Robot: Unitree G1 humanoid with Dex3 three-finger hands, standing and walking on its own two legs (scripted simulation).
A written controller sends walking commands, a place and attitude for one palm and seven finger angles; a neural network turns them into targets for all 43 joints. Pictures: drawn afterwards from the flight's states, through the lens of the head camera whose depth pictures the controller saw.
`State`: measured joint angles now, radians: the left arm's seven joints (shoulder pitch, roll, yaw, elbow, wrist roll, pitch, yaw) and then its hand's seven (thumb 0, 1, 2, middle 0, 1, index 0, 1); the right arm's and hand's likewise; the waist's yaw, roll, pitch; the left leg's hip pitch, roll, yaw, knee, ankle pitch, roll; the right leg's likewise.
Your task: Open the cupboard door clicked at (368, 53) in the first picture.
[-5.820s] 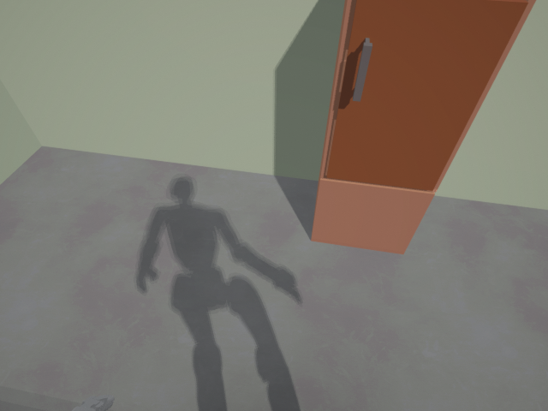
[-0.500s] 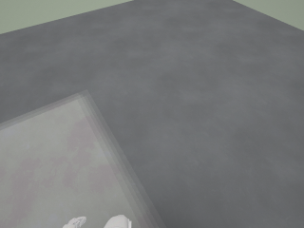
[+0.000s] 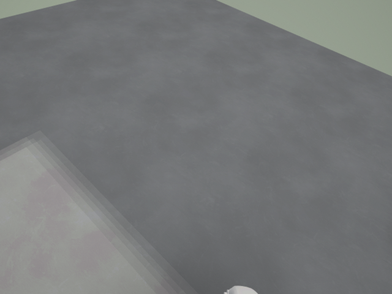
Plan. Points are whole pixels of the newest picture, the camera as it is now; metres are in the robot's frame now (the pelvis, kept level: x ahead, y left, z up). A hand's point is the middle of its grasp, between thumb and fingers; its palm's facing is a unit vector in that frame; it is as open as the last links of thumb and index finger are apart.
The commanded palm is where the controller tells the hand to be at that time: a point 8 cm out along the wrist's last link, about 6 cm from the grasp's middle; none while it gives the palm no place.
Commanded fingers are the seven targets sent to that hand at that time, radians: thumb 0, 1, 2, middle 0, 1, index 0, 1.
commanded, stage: walk to a spot facing it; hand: left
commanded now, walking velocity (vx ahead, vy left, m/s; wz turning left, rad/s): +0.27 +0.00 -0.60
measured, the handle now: out of the picture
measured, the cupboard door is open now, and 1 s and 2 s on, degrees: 0 0 0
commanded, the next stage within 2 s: turn to face it in 0.48 s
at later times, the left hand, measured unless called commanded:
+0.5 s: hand (156, 277) +0.18 +0.10 -0.16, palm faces -0.21 -0.95 -0.23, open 7.3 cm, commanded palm none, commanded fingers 0.00 0.90 0.90 -0.20 -0.30 -0.20 -0.30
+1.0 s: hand (151, 224) +0.31 +0.13 -0.19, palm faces -0.07 -0.99 -0.15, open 7.3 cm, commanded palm none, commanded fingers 0.00 0.90 0.90 -0.20 -0.30 -0.20 -0.30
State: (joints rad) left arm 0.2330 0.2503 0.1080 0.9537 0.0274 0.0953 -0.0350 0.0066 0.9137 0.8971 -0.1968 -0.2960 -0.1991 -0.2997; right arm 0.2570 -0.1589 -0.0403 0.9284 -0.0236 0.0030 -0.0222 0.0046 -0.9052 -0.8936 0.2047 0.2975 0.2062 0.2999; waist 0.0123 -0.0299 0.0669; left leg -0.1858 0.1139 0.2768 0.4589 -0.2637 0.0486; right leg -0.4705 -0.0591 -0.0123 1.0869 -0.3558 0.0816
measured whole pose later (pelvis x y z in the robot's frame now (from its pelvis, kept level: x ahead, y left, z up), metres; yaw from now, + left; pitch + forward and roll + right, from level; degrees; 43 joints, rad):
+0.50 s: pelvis +0.09 -0.08 +0.00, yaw -14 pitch -1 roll +0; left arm 0.28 0.17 0.04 1.01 0.02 -0.04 0.00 0.00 0.92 0.90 -0.20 -0.30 -0.20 -0.30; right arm 0.24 -0.22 -0.07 0.97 -0.03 0.01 0.02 0.01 -0.91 -0.89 0.20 0.30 0.20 0.30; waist -0.03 0.04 0.01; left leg -0.58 0.16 0.09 1.03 -0.26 -0.08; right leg -0.06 0.01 -0.07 0.38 -0.31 -0.04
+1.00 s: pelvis +0.22 -0.04 -0.01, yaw -7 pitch +0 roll -3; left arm 0.19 0.18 0.07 0.99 0.03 0.02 0.02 0.00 0.91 0.90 -0.20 -0.30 -0.20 -0.30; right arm 0.23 -0.17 -0.05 1.00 -0.02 0.01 0.00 0.00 -0.93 -0.89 0.20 0.30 0.21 0.30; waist 0.00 -0.02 0.05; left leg -0.35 -0.06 0.06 0.45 -0.10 0.13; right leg -0.51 -0.08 0.00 1.12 -0.31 0.06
